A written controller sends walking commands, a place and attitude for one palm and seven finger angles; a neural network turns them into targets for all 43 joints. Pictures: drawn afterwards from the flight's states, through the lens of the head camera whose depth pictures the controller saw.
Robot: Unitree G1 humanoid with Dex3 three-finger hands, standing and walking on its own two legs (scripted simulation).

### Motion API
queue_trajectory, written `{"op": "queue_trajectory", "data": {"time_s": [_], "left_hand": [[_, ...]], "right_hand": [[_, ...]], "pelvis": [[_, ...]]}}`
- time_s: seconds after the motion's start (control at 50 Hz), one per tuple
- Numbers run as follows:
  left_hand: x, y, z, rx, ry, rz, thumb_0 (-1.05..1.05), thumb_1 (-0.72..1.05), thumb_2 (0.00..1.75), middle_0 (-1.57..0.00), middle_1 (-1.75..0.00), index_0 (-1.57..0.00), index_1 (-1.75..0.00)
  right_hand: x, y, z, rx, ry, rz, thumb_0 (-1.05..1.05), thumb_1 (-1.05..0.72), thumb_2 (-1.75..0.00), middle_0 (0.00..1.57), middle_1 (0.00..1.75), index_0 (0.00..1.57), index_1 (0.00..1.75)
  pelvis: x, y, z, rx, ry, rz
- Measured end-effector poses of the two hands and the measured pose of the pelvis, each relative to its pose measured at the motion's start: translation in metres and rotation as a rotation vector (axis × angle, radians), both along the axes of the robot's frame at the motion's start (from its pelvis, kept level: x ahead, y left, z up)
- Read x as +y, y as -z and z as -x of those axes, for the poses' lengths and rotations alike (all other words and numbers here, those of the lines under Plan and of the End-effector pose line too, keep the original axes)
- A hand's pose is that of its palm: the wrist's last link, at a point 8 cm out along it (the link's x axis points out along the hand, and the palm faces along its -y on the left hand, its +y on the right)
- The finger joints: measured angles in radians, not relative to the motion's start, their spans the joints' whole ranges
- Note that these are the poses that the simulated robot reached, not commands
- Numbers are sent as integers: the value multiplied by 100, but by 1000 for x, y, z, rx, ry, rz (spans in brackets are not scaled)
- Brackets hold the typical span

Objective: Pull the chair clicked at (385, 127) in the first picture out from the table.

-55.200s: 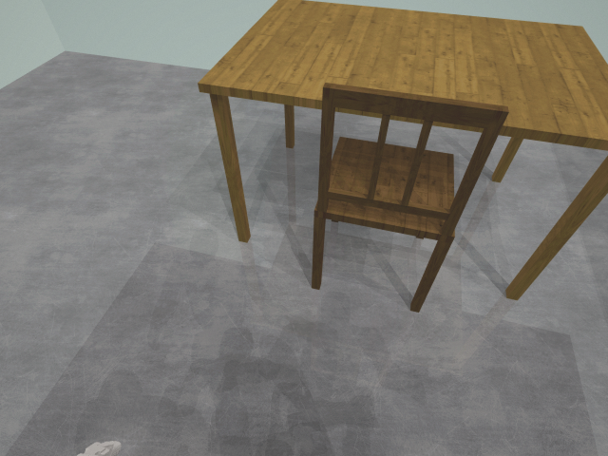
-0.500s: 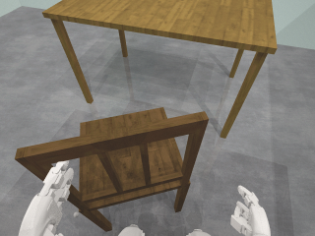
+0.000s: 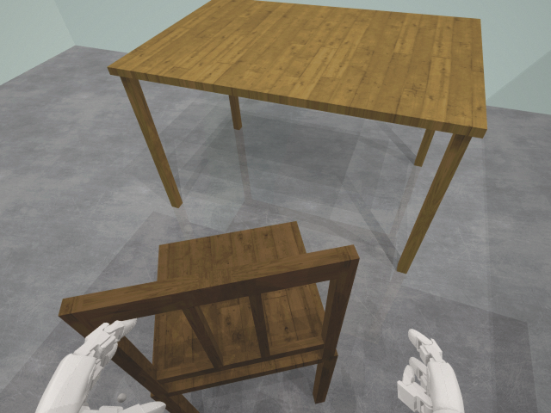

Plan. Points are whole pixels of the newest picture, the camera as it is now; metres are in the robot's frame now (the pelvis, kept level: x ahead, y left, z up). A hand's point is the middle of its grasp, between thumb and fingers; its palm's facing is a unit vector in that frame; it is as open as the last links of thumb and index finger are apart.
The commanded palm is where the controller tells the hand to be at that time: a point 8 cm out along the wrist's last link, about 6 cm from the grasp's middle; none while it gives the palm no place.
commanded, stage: draw the hand back to the body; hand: left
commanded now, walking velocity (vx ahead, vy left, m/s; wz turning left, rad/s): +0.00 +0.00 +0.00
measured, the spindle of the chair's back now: (205, 336) +0.26 +0.16 -0.10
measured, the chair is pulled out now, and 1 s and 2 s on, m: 0.57 0.56 0.56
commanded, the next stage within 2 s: step back with the hand held close in 0.66 s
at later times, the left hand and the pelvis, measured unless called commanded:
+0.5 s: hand (58, 352) +0.15 +0.25 +0.13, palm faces +0.36 -0.73 -0.57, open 6.1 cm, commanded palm +0.13 +0.29 +0.19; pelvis +0.00 -0.02 +0.01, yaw +2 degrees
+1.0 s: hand (11, 302) +0.17 +0.28 +0.18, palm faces +0.43 -0.73 -0.53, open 7.4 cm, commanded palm +0.11 +0.30 +0.19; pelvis -0.03 +0.01 +0.01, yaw -1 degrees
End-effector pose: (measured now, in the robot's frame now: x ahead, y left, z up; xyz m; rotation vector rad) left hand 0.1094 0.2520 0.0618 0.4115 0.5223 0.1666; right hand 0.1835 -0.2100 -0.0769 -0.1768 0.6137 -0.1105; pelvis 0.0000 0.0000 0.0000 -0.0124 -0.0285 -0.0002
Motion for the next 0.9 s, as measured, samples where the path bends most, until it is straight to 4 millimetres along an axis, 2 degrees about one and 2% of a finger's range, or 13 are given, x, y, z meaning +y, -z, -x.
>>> {"op": "queue_trajectory", "data": {"time_s": [0.18, 0.36, 0.46, 0.56, 0.6, 0.64, 0.7, 0.76, 0.8, 0.84, 0.9], "left_hand": [[5, -8, -3, 43, -43, -57, 0, 41, 66, -20, -23, -48, -31], [13, -27, 2, 37, -79, -144, 0, 72, 81, -20, -27, -55, -40], [21, -68, 5, -160, -140, -223, 1, 82, 86, -21, -29, -57, -45], [29, -141, -10, -587, -204, -327, 1, 86, 88, -22, -30, -43, -40], [32, -157, -16, -696, -209, -337, 1, 87, 89, -21, -30, -37, -37], [34, -157, -22, -725, -202, -317, 1, 88, 89, -21, -30, -32, -35], [29, -139, -27, -671, -166, -254, 1, 89, 90, -21, -30, -27, -33], [21, -120, -25, -608, -120, -202, 1, 89, 90, -21, -30, -24, -32], [19, -116, -22, -596, -100, -186, 1, 89, 90, -21, -30, -23, -31], [22, -124, -20, -628, -78, -199, 1, 88, 90, -22, -30, -23, -31], [38, -143, -20, -702, -64, -266, 1, 88, 90, -22, -30, -22, -31]], "right_hand": [[-5, 1, -16, 11, -38, -13, 2, -90, -90, 20, 30, 20, 30], [-16, 8, -16, 35, -50, -24, 1, -90, -90, 20, 30, 20, 30], [-18, 13, -12, 47, -83, -21, 2, -90, -90, 20, 30, 20, 30], [-15, 12, -11, 31, -110, -30, 2, -90, -90, 20, 30, 20, 30], [-16, 9, -10, 19, -92, -48, 2, -90, -90, 20, 30, 20, 30], [-18, 4, -7, 7, -59, -68, 2, -90, -90, 20, 30, 20, 30], [-24, -2, 0, -5, -17, -75, 2, -90, -90, 20, 30, 20, 30], [-33, -5, 10, 0, 10, -47, 1, -90, -90, 20, 30, 20, 30], [-37, -6, 17, 10, 18, -19, 1, -90, -90, 20, 30, 20, 30], [-40, -6, 25, 30, 17, 4, 1, -90, -90, 20, 30, 20, 30], [-41, -5, 38, 80, 23, 30, 1, -90, -90, 20, 30, 20, 30]], "pelvis": [[-9, -5, -8, -23, -7, -8], [-17, -6, -8, -34, -22, -14], [-20, -6, -3, -43, -33, -15], [-22, -7, 5, -57, -35, -15], [-22, -7, 8, -58, -30, -16], [-22, -8, 10, -57, -21, -16], [-21, -9, 14, -57, -6, -15], [-19, -10, 17, -59, 4, -13], [-17, -10, 18, -63, 7, -10], [-15, -11, 21, -58, 4, -3], [-10, -12, 27, -36, -1, 4]]}}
